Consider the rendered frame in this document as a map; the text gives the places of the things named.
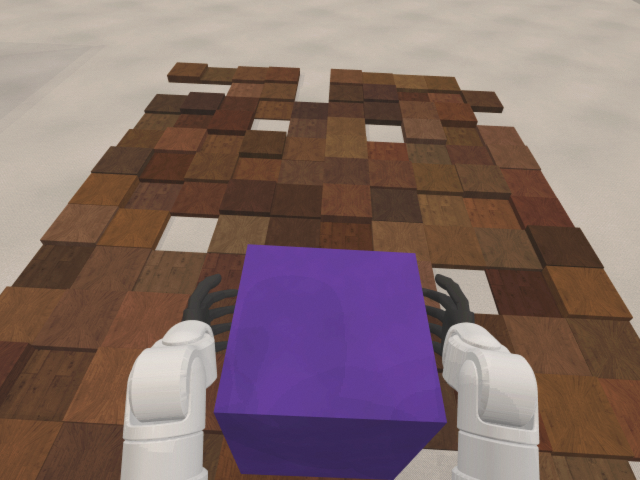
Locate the carton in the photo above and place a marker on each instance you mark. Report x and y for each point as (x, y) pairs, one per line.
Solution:
(329, 369)

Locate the robot right forearm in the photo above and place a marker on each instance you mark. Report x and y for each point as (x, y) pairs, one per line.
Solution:
(497, 412)

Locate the left robot hand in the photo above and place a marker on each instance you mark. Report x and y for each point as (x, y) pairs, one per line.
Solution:
(200, 302)

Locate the robot left forearm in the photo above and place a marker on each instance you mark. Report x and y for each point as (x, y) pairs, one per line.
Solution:
(165, 406)

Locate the right robot hand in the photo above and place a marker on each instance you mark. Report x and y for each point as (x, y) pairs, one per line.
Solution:
(456, 305)

